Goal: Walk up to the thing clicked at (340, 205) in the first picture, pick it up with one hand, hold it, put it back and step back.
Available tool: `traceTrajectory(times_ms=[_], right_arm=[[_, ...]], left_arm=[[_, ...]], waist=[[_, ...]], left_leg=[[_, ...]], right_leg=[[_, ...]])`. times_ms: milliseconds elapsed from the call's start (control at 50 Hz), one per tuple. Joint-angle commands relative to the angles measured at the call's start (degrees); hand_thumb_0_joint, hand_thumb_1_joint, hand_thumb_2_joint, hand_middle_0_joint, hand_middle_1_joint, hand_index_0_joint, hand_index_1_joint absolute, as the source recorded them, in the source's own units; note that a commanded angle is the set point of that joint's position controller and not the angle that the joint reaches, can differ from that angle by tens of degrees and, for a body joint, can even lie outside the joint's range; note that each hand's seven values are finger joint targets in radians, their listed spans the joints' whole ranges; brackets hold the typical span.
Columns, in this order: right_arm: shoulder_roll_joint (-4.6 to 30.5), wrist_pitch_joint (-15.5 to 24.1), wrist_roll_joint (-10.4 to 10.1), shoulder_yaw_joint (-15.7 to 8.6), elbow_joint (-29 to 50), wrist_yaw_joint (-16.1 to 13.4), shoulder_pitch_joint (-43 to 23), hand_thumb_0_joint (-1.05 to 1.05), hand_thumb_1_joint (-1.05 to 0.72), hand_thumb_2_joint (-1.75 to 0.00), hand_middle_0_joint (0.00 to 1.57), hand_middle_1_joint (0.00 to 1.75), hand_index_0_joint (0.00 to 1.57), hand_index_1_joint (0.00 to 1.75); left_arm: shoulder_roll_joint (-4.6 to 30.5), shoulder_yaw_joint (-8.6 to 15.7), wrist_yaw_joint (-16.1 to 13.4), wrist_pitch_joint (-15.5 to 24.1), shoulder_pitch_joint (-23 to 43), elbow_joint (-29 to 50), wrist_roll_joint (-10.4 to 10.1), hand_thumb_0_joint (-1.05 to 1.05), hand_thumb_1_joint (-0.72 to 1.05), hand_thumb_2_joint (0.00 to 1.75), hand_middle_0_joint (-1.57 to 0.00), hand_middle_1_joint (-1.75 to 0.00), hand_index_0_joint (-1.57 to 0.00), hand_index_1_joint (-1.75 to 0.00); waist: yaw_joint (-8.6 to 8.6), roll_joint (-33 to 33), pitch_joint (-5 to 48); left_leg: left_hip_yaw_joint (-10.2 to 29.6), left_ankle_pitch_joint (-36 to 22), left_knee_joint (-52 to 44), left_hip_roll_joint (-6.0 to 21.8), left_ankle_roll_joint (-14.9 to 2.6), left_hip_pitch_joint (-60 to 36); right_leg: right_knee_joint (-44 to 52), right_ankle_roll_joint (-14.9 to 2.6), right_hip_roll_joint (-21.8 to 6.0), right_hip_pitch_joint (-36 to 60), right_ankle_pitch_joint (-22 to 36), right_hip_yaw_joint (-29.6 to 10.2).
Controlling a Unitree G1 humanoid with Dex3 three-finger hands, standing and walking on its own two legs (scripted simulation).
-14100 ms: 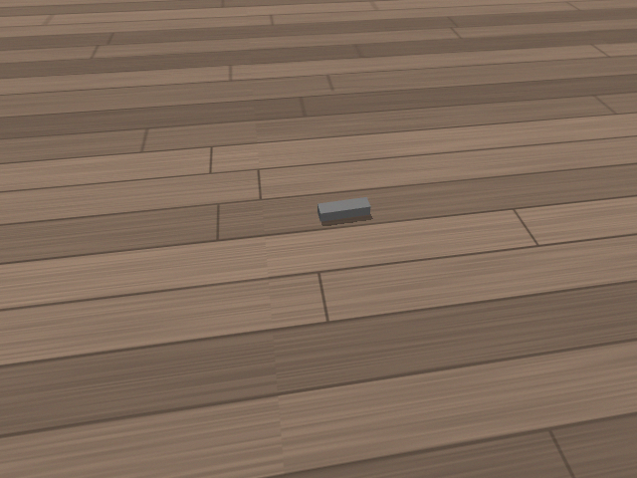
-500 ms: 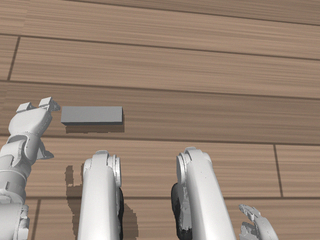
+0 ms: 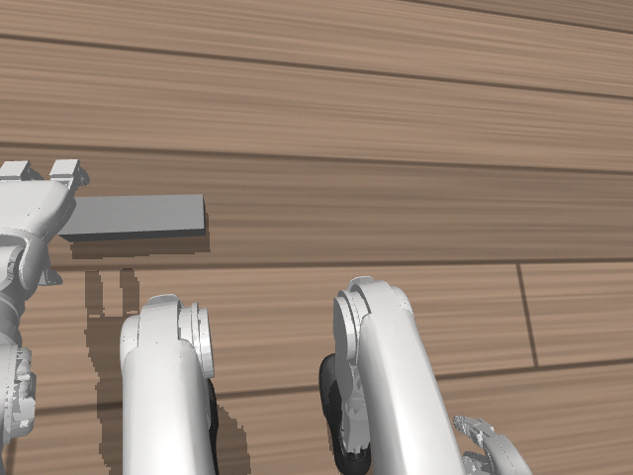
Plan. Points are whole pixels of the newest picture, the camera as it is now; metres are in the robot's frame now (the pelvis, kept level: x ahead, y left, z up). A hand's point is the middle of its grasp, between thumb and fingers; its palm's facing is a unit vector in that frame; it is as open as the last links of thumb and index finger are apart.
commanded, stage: rise first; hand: left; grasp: from above
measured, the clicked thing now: (137, 217) +0.49 +0.24 -0.32
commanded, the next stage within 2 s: none
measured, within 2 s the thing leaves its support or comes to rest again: neither
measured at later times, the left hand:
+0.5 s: hand (68, 227) +0.44 +0.30 -0.19, palm faces -0.45 -0.05 -0.89, open 14.2 cm
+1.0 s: hand (77, 226) +0.44 +0.29 -0.21, palm faces -0.45 -0.05 -0.89, open 14.2 cm
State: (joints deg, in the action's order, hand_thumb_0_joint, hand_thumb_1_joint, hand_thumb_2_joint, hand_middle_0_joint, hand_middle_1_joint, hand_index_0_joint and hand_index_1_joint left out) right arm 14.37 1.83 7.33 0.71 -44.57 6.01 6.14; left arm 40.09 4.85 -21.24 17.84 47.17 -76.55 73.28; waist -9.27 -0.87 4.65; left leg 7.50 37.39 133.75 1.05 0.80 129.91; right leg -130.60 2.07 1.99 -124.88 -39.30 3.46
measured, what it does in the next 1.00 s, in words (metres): stands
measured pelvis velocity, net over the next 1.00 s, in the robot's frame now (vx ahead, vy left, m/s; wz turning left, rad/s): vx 0.01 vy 0.00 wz -0.04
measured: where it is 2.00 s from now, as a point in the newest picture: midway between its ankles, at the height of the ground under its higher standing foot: (276, 446)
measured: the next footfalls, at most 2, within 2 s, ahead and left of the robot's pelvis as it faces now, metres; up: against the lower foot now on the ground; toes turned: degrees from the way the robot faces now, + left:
none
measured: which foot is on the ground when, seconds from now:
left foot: down 0.00-1.00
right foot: down 0.00-1.00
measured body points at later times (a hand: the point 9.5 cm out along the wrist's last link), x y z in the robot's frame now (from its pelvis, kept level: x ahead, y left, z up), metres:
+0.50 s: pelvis +0.01 +0.00 -0.02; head +0.25 +0.06 +0.36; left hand +0.46 +0.30 -0.14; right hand +0.08 -0.28 -0.13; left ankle +0.09 +0.13 -0.32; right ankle +0.10 -0.12 -0.32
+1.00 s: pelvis +0.01 +0.00 -0.03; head +0.25 +0.07 +0.35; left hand +0.46 +0.29 -0.16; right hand +0.07 -0.28 -0.13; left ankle +0.09 +0.13 -0.32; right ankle +0.10 -0.12 -0.32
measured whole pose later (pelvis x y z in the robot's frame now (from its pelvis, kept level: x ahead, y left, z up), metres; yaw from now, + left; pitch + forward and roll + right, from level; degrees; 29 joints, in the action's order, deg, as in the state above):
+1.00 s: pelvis +0.01 +0.00 -0.03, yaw -2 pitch +32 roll -8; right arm 15.1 2.5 9.4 3.9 -44.0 7.2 6.1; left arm 43.4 6.4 -26.1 16.6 49.8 -81.4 74.5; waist -12.6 -2.2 1.2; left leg 9.6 39.4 139.6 1.4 1.4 133.3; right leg -135.3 2.2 3.0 -128.3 -40.2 4.9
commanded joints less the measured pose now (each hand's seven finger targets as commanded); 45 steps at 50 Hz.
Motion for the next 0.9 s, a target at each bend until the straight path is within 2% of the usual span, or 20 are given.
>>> traceTrajectory(times_ms=[0,20,60,140,180,200,260,380,460,540,560,600,640,660,680,720,740,760,880], right_arm=[[13.7,0.2,0.8,-4.2,1.0,-0.3,10.2,0.0,-0.9,-0.9,0.2,0.3,0.2,0.3],[13.5,0.1,0.9,-4.0,0.9,-0.3,10.0,0.0,-0.9,-0.9,0.2,0.3,0.2,0.3],[13.7,0.0,1.2,-3.8,0.9,-0.1,10.1,0.0,-0.91,-0.9,0.2,0.3,0.2,0.3],[13.9,0.2,1.5,-3.5,0.9,0.0,10.2,0.0,-0.9,-0.9,0.2,0.3,0.2,0.3],[13.8,0.2,1.7,-3.4,0.9,0.1,10.4,0.0,-0.91,-0.9,0.2,0.3,0.2,0.3],[14.0,0.3,1.7,-3.4,1.1,0.1,10.2,0.0,-0.9,-0.9,0.2,0.3,0.2,0.3],[13.9,0.3,1.7,-3.3,1.2,0.0,10.0,0.0,-0.9,-0.9,0.2,0.3,0.2,0.3],[14.3,0.4,1.7,-3.1,1.0,0.1,11.0,0.0,-0.91,-0.9,0.2,0.3,0.2,0.3],[14.4,0.5,1.7,-2.8,1.2,0.1,11.0,0.0,-0.91,-0.9,0.2,0.3,0.2,0.3],[14.7,0.3,1.9,-2.4,1.4,0.4,11.1,0.0,-0.9,-0.9,0.2,0.3,0.2,0.3],[14.7,0.4,2.0,-2.4,1.5,0.5,11.3,0.0,-0.91,-0.9,0.2,0.3,0.2,0.3],[14.9,0.2,2.0,-2.1,1.4,0.5,11.9,0.0,-0.9,-0.9,0.2,0.3,0.2,0.3],[14.8,0.3,2.0,-2.0,1.5,0.5,10.9,0.0,-0.91,-0.9,0.2,0.3,0.2,0.3],[15.0,0.4,2.2,-2.0,1.5,0.5,11.3,0.0,-0.9,-0.9,0.2,0.3,0.2,0.3],[15.1,0.5,2.1,-2.1,1.5,0.5,11.3,0.0,-0.9,-0.9,0.2,0.3,0.2,0.3],[15.2,0.5,2.3,-1.8,1.5,0.5,11.2,0.0,-0.9,-0.9,0.2,0.3,0.2,0.3],[15.2,0.6,2.1,-1.9,1.5,0.6,11.1,0.0,-0.91,-0.9,0.2,0.3,0.2,0.3],[15.1,0.6,2.0,-1.8,1.5,0.7,11.1,0.0,-0.91,-0.9,0.2,0.3,0.2,0.3],[15.1,0.7,2.2,-1.5,1.2,0.7,11.3,0.0,-0.91,-0.9,0.2,0.3,0.2,0.3]], left_arm=[[15.8,3.1,-3.7,0.3,16.7,6.2,0.2,0.0,-0.58,1.04,-0.06,-0.98,-0.05,-0.98],[15.7,3.0,-3.9,0.3,16.5,6.1,0.5,0.0,-0.57,1.04,-0.06,-0.98,-0.05,-0.98],[15.8,2.8,-4.4,0.2,17.5,5.2,0.8,0.0,-0.57,1.04,-0.06,-0.98,-0.05,-0.99],[16.3,3.5,-5.4,-0.3,17.6,4.3,0.4,0.0,-0.57,1.04,-0.06,-0.98,-0.05,-0.99],[15.9,2.8,-5.3,-0.6,17.9,4.7,0.3,0.0,-0.57,1.03,-0.06,-1.0,-0.05,-1.0],[16.8,3.9,-5.6,-0.8,17.7,4.7,-0.1,0.0,-0.57,1.03,-0.06,-0.99,-0.05,-0.99],[16.7,3.2,-5.6,-1.0,18.4,4.9,-0.2,0.0,-0.57,1.03,-0.06,-0.99,-0.05,-0.99],[17.4,4.1,-5.5,-1.8,17.2,5.4,-0.9,0.0,-0.56,1.02,-0.06,-1.0,-0.06,-1.0],[17.4,4.1,-5.3,-1.8,16.8,4.6,-1.4,0.0,-0.56,1.02,-0.06,-1.0,-0.06,-1.0],[17.9,4.2,-5.3,-1.5,17.1,4.8,-1.1,0.0,-0.57,1.03,-0.06,-1.0,-0.05,-1.0],[17.8,3.9,-5.2,-1.6,16.7,4.3,-0.9,0.0,-0.56,1.03,-0.06,-1.01,-0.06,-1.01],[18.8,4.8,-5.4,-1.3,16.9,4.0,-1.0,0.0,-0.56,1.02,-0.06,-1.01,-0.06,-1.0],[18.6,4.5,-5.5,-1.3,15.8,2.9,-1.3,0.0,-0.55,1.02,-0.06,-1.02,-0.06,-1.01],[17.9,4.2,-5.5,-1.3,16.9,2.6,-1.2,0.0,-0.54,1.0,-0.06,-1.02,-0.06,-1.01],[17.8,3.9,-5.6,-1.2,17.9,3.1,-1.1,0.0,-0.55,1.01,-0.06,-1.01,-0.06,-1.01],[18.3,4.0,-5.7,-1.1,17.7,3.1,-0.6,0.0,-0.56,1.02,-0.06,-1.01,-0.06,-1.01],[18.7,4.0,-5.8,-1.0,17.9,3.0,-0.6,0.0,-0.61,1.1,-0.07,-0.96,-0.03,-1.0],[18.3,4.1,-5.9,-1.1,17.1,2.7,-0.6,0.0,-0.59,1.05,-0.06,-0.99,-0.05,-1.01],[17.6,3.6,-6.8,-1.3,17.8,2.7,-0.1,0.0,-0.58,1.05,-0.06,-1.0,-0.05,-1.01]], waist=[[0.02,13.2,37.6],[0.32,13.9,37.6],[-0.79,13.8,37.3],[-0.74,13.9,37.0],[-0.99,14.4,37.4],[-0.6,14.8,37.4],[-1.12,15.1,37.0],[-1.29,14.2,37.7],[-1.45,14.4,36.3],[-1.83,16.0,36.0],[-2.1,14.4,36.2],[-2.31,12.8,36.0],[-1.44,13.0,35.8],[-2.54,13.0,34.9],[-2.87,14.2,34.5],[-2.53,15.4,34.7],[-2.37,15.1,35.0],[-2.33,15.1,35.3],[-3.16,15.9,35.0]], left_leg=[[-5.1,-7.5,-12.5,-1.1,-2.48,-31.0],[-5.0,-7.8,-12.5,-1.2,-2.37,-31.3],[-4.9,-8.3,-11.6,-1.0,-2.44,-30.8],[-4.9,-8.1,-11.0,-0.8,-2.54,-29.8],[-5.1,-8.3,-10.5,-0.8,-2.6,-29.4],[-5.0,-7.9,-10.7,-0.8,-2.53,-29.4],[-4.9,-6.7,-10.3,-0.7,-2.5,-28.6],[-5.1,-9.6,-8.7,-0.5,-2.66,-28.6],[-4.9,-8.5,-8.5,-0.6,-2.61,-27.6],[-4.6,-9.0,-8.6,-0.6,-2.44,-27.8],[-4.8,-9.4,-8.0,-0.6,-2.68,-26.9],[-4.9,-9.3,-7.3,-0.6,-2.93,-24.9],[-5.0,-8.1,-7.4,-0.7,-2.88,-24.6],[-4.7,-7.5,-7.4,-0.5,-2.83,-25.2],[-4.4,-7.0,-7.8,-0.5,-2.59,-25.9],[-4.4,-7.0,-8.0,-0.6,-2.45,-26.4],[-4.4,-6.9,-7.9,-0.6,-2.46,-26.0],[-4.3,-7.4,-7.9,-0.6,-2.37,-26.6],[-4.3,-8.5,-7.4,-0.6,-2.35,-26.1]], right_leg=[[13.3,-3.88,1.3,14.4,9.7,4.8],[12.7,-4.03,1.3,14.1,9.8,5.0],[12.4,-3.9,1.5,13.9,10.7,5.2],[11.8,-3.81,1.5,13.8,10.8,5.3],[11.7,-3.72,1.5,14.4,11.3,5.2],[11.4,-3.83,1.5,13.7,10.8,5.2],[11.5,-3.92,1.7,13.2,9.9,5.3],[10.8,-3.61,1.6,15.4,13.2,5.0],[10.5,-3.75,1.6,14.6,12.1,5.2],[9.9,-3.83,1.8,14.5,12.5,5.7],[10.5,-3.66,1.9,15.8,13.5,5.4],[10.5,-3.35,1.9,17.2,13.6,5.3],[10.7,-3.46,2.0,16.7,12.4,5.0],[10.5,-3.52,2.0,15.3,11.7,5.5],[10.1,-3.77,2.0,14.0,11.0,5.8],[10.1,-3.88,2.1,14.2,11.0,5.9],[10.0,-3.91,2.2,14.4,10.9,5.9],[9.7,-3.93,2.1,14.2,11.3,6.0],[9.3,-3.77,2.2,14.5,12.8,6.1]])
